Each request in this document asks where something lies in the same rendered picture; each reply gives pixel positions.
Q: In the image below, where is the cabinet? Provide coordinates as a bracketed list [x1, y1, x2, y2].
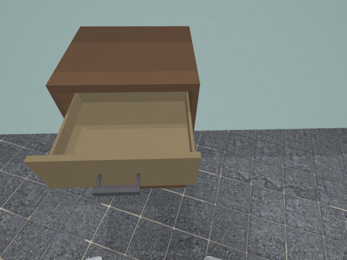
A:
[46, 26, 200, 189]

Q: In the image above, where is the handle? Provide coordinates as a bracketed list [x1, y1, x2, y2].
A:
[92, 173, 141, 196]

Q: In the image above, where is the drawer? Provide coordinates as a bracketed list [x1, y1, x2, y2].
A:
[24, 92, 201, 189]

